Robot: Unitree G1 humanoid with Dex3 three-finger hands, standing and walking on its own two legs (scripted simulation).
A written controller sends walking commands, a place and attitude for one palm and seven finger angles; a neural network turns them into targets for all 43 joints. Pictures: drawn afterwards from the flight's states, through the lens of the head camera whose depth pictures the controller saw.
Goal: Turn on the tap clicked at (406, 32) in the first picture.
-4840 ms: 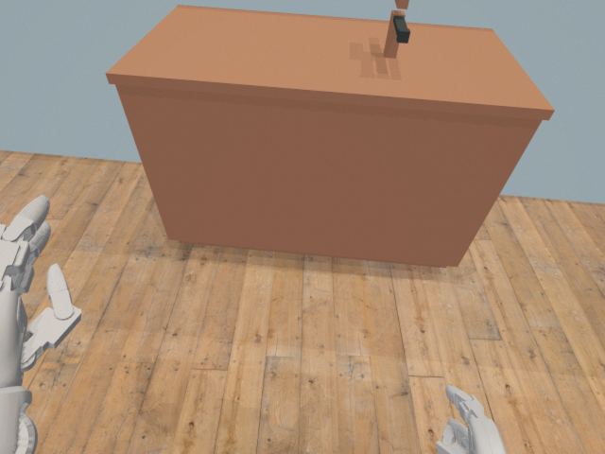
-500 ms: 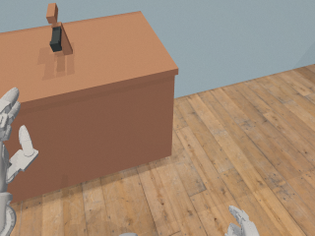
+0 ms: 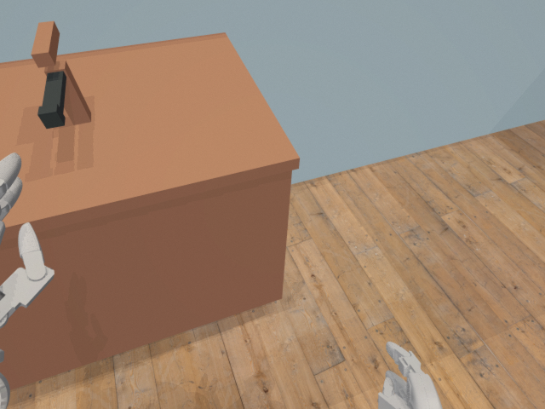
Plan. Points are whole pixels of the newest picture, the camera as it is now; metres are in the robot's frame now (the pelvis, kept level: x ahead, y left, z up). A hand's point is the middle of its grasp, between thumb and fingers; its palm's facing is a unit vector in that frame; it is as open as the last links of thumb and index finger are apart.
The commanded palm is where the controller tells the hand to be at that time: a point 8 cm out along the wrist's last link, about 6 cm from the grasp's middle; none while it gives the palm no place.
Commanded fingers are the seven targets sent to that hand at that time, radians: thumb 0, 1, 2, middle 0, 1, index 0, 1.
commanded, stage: take the last steps up to it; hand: left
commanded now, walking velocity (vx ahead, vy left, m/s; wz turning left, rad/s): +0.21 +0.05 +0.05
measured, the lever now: (51, 116) +0.52 +0.40 +0.14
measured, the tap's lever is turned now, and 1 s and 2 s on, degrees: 0 0 0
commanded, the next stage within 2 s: come to a stop and stand still in 0.30 s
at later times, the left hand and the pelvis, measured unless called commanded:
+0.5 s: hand (81, 191) +0.32 +0.25 +0.18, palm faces +0.42 -0.81 -0.40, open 7.4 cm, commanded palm +0.26 +0.28 +0.18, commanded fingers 0.00 0.90 0.90 -0.20 -0.30 -0.20 -0.30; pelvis +0.10 +0.00 +0.00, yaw +1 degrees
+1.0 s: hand (40, 184) +0.32 +0.29 +0.19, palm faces +0.51 -0.73 -0.45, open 7.4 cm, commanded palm +0.24 +0.28 +0.18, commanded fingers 0.00 0.90 0.90 -0.20 -0.30 -0.20 -0.30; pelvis +0.09 +0.00 +0.00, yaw +1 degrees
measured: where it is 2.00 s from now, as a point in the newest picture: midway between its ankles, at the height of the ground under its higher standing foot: outside the picture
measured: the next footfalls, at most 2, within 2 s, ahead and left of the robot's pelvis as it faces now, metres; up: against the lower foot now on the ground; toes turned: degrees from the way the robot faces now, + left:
right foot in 0.04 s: +0.10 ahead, -0.12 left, +0.00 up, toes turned -8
left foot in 0.32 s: +0.14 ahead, +0.12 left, +0.00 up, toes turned +9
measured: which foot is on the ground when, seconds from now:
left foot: down 0.00-0.04, up 0.06-0.30, down 0.32-0.64, up 0.66-0.88, down 0.90-1.00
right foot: up 0.00-0.02, down 0.04-0.32, up 0.34-0.58, down 0.60-1.00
